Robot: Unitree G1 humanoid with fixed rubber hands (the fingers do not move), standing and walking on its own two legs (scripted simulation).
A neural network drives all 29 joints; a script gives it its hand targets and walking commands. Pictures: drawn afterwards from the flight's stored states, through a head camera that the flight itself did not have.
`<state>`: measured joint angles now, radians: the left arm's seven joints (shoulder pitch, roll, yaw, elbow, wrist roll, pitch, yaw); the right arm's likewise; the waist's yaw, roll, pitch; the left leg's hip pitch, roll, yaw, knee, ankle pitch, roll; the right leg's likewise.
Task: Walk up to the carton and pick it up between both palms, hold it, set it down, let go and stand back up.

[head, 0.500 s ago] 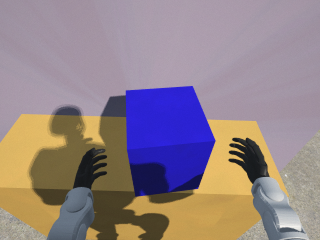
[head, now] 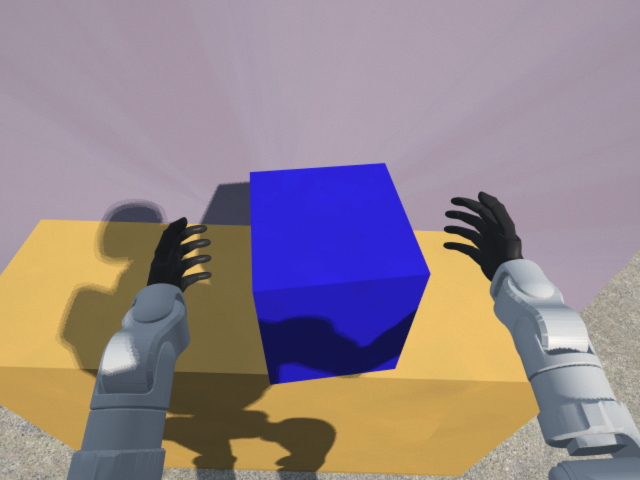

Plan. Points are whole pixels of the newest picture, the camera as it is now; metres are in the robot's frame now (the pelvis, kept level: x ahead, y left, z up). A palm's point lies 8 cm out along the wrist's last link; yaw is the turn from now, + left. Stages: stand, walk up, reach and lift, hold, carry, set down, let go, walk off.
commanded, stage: reach and lift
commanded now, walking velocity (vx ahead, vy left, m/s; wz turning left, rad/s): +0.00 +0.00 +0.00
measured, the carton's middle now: (326, 276) +0.42 +0.00 +0.00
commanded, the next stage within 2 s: none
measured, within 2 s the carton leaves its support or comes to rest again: neither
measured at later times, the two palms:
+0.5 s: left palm (171, 230) +0.39 +0.19 +0.13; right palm (491, 198) +0.42 -0.21 +0.16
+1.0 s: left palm (182, 286) +0.38 +0.20 +0.03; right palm (454, 262) +0.40 -0.18 +0.05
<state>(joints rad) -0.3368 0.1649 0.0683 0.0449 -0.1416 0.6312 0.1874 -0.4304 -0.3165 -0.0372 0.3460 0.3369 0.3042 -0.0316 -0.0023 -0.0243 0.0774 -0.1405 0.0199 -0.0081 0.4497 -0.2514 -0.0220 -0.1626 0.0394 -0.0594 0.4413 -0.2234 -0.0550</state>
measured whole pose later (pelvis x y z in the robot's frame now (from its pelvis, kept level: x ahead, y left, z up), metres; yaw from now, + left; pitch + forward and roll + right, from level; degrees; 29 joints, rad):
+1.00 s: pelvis +0.00 +0.00 +0.00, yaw +0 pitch +12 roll +0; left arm -0.63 0.18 0.10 1.03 -0.14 -0.15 0.15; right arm -0.72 -0.19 -0.04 1.07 0.31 -0.11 -0.02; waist 0.00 -0.02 -0.14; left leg -0.47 0.02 -0.01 0.48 -0.22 -0.03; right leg -0.49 0.04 -0.06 0.46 -0.19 -0.06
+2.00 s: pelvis -0.01 -0.01 -0.02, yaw +0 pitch +20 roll +1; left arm -0.65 0.03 0.21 1.12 -0.02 -0.39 0.21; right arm -0.72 -0.04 -0.07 1.07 -0.06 -0.26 -0.11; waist 0.00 -0.02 -0.20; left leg -0.68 0.02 0.00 0.55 -0.22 -0.04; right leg -0.72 0.04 -0.06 0.58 -0.21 -0.07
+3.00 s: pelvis +0.00 -0.01 -0.02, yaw +0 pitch +18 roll +1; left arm -0.65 0.03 0.21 1.14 -0.01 -0.33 0.21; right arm -0.70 -0.03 -0.08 1.10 -0.06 -0.23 -0.13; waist 0.00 -0.02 -0.23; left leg -0.63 0.02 -0.01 0.55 -0.24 -0.04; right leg -0.66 0.04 -0.06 0.55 -0.22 -0.06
